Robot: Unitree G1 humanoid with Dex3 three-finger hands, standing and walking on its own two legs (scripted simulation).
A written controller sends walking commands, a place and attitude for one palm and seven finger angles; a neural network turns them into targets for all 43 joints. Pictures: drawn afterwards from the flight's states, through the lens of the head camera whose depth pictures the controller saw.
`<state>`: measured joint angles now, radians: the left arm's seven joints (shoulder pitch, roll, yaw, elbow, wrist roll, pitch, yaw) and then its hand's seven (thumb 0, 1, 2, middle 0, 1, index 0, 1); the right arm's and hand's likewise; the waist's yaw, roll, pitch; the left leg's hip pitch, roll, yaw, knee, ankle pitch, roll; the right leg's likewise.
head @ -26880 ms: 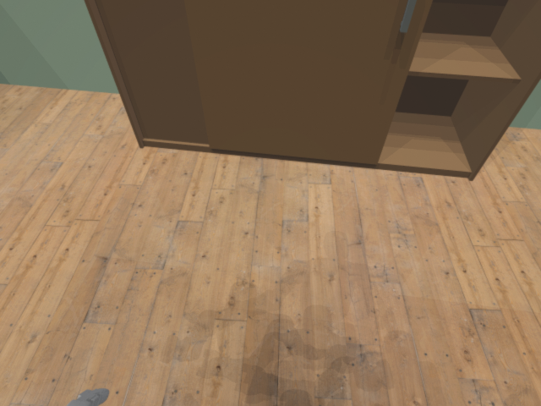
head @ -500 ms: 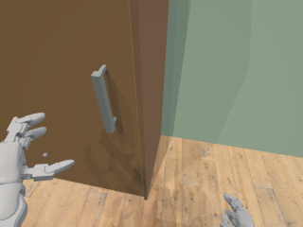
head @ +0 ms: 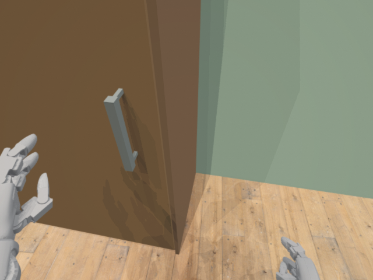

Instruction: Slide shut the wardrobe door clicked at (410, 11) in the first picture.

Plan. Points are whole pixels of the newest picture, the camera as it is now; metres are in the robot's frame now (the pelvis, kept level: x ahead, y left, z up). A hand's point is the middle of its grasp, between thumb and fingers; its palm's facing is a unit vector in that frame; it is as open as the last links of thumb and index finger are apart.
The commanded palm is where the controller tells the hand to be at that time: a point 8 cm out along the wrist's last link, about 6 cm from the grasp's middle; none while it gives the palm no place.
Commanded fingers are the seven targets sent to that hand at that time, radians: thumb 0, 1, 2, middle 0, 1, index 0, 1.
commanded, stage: draw the hand back to the body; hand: left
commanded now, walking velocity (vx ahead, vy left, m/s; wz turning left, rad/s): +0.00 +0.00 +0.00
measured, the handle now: (125, 132) +0.42 +0.23 +0.09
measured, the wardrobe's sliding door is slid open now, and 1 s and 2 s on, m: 0.00 0.00 0.00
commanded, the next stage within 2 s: step back with the hand held close in 0.24 s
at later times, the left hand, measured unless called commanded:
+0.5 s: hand (42, 194) +0.18 +0.26 +0.17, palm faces +0.46 -0.78 -0.42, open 7.4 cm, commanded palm +0.13 +0.29 +0.17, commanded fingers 0.00 0.90 0.90 -0.20 -0.30 -0.20 -0.30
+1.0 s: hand (9, 225) +0.14 +0.30 +0.15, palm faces +0.44 -0.77 -0.46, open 7.4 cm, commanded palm +0.08 +0.33 +0.17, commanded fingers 0.00 0.90 0.90 -0.20 -0.30 -0.20 -0.30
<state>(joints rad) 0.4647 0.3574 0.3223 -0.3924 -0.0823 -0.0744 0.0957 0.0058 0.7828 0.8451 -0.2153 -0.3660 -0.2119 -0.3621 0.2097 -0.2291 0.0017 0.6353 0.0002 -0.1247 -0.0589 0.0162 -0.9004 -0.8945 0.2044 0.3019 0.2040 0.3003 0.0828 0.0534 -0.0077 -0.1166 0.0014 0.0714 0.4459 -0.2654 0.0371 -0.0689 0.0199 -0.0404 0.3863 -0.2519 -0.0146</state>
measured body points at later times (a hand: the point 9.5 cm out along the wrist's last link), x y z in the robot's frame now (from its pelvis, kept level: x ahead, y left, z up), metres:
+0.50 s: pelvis -0.02 -0.01 +0.00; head -0.03 -0.02 +0.45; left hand +0.15 +0.30 +0.19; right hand +0.17 -0.24 -0.08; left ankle -0.01 +0.09 -0.74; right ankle -0.02 -0.11 -0.74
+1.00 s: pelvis -0.07 +0.03 -0.02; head -0.06 +0.04 +0.43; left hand +0.11 +0.33 +0.18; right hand +0.09 -0.21 -0.09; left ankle -0.01 +0.09 -0.74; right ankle -0.02 -0.12 -0.74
